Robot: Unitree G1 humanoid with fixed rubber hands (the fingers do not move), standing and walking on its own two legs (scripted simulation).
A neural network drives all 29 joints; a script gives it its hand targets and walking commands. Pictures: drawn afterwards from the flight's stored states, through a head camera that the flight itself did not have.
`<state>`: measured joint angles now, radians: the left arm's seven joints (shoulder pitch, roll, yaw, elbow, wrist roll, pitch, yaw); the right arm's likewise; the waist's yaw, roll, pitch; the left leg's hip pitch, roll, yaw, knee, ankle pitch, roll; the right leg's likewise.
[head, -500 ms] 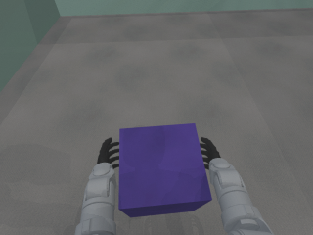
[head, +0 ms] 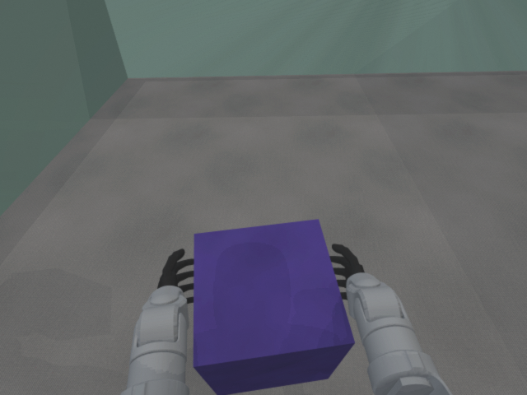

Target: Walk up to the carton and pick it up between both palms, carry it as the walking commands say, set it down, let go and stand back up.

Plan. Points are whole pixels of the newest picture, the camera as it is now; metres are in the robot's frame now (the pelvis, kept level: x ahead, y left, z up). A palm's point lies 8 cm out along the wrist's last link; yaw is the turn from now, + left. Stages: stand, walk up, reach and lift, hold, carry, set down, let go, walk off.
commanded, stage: reach and lift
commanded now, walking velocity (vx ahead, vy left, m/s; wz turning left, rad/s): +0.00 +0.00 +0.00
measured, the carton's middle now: (265, 311) +0.30 +0.05 -0.05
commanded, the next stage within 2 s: hold in 1.76 s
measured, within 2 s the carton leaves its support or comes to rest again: neither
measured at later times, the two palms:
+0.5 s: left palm (182, 275) +0.29 +0.18 +0.06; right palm (371, 292) +0.30 -0.12 +0.04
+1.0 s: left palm (189, 273) +0.30 +0.17 +0.06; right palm (378, 299) +0.29 -0.13 +0.04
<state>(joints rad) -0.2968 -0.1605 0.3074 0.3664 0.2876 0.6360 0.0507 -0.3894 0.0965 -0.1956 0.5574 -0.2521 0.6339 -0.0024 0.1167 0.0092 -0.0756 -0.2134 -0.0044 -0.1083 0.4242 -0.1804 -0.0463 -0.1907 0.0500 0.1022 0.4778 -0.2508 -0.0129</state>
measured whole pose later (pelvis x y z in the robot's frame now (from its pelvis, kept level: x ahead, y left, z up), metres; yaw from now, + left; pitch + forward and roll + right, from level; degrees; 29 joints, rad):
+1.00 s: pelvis +0.01 +0.02 +0.01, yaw +0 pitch -6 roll +0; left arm -0.27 -0.15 0.22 0.26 0.28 0.75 0.02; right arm -0.23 0.12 -0.16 0.29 -0.24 0.77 -0.01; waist 0.00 0.00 -0.03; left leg -0.08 -0.02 -0.10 0.35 -0.17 -0.02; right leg -0.03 0.02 0.11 0.36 -0.22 0.01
